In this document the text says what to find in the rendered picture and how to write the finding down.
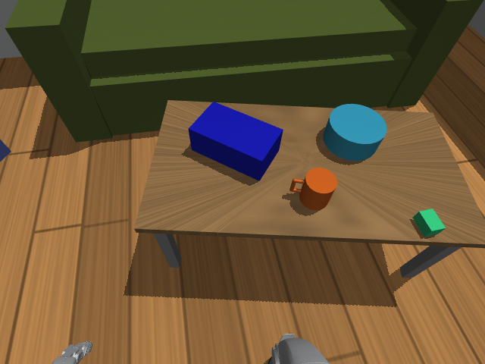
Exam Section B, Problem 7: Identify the left robot hand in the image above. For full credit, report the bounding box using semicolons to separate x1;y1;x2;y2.
52;341;92;364

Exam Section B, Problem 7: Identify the sofa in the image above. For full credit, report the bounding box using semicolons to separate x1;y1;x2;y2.
5;0;483;143

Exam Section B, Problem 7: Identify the coffee table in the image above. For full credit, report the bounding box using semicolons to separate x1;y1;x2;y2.
134;100;485;278

